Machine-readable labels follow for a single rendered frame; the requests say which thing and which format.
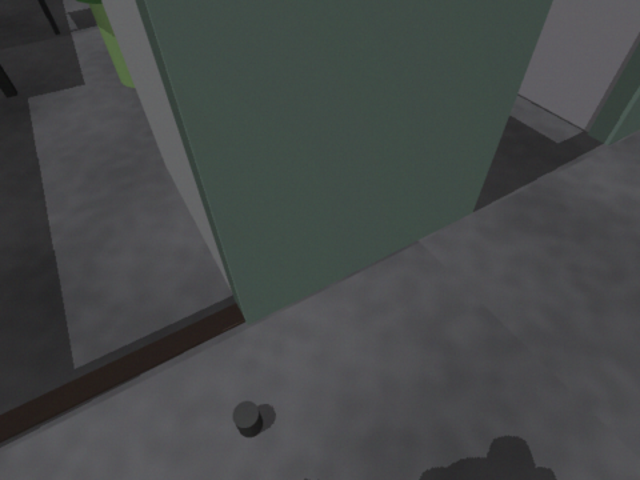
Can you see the potted plant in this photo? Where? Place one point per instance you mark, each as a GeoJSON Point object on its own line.
{"type": "Point", "coordinates": [111, 43]}

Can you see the can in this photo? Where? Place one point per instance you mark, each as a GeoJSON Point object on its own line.
{"type": "Point", "coordinates": [247, 418]}

